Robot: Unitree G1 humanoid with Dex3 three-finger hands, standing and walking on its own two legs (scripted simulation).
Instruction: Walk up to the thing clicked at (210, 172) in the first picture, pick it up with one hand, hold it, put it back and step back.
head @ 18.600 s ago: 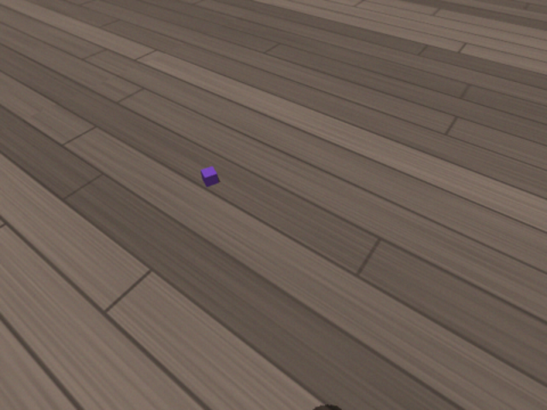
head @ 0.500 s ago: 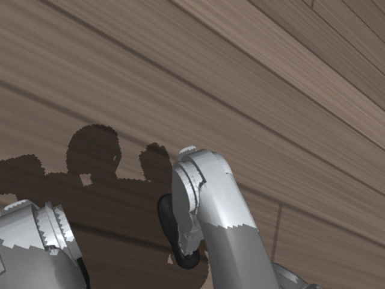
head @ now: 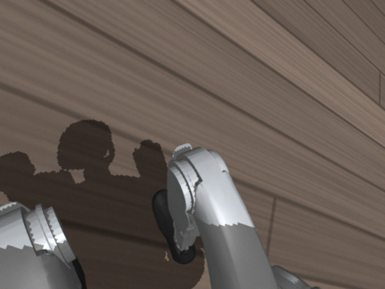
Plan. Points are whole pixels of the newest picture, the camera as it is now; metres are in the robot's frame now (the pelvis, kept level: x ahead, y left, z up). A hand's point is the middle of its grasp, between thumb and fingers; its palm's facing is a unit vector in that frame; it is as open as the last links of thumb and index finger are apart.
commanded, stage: close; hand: left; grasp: from above
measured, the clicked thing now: out of the picture +0.42 +0.33 -0.27
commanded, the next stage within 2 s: settle in 1.06 s
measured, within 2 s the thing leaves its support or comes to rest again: leaves its support in 1.46 s
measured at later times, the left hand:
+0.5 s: hand out of the picture +0.41 +0.32 -0.25, palm faces -0.37 -0.28 -0.89, open 11.5 cm
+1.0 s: hand out of the picture +0.41 +0.33 -0.25, palm faces -0.38 -0.28 -0.88, open 11.4 cm
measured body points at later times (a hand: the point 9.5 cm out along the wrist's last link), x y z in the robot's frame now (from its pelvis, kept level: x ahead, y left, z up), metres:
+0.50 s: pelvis +0.00 +0.00 +0.01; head +0.27 +0.12 +0.34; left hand +0.42 +0.33 -0.20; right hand +0.04 -0.25 -0.04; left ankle +0.07 +0.13 -0.27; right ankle +0.12 -0.13 -0.27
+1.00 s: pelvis +0.00 +0.00 +0.01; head +0.27 +0.12 +0.34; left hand +0.43 +0.34 -0.20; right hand +0.04 -0.25 -0.04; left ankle +0.07 +0.13 -0.27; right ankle +0.12 -0.13 -0.27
